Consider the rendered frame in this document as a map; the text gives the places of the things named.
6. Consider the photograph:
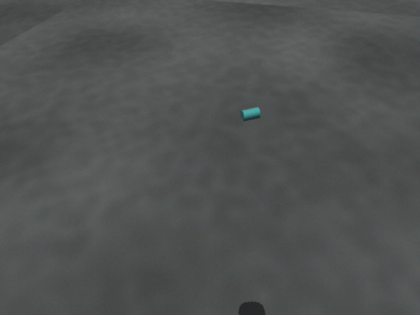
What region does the can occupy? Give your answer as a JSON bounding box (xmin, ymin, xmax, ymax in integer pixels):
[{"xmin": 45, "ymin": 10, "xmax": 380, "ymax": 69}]
[{"xmin": 240, "ymin": 107, "xmax": 261, "ymax": 120}]

